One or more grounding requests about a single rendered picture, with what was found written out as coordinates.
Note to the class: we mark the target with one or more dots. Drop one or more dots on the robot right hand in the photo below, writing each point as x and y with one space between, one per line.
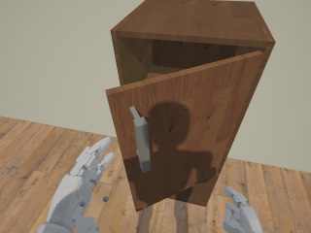
245 220

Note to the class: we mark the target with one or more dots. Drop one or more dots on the handle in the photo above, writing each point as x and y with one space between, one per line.
142 140

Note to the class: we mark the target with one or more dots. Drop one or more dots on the left robot forearm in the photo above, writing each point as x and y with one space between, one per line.
48 227

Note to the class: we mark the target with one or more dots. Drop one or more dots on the cupboard door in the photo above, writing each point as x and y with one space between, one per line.
191 115

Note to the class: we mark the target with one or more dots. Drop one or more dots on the robot left hand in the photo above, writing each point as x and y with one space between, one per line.
76 187

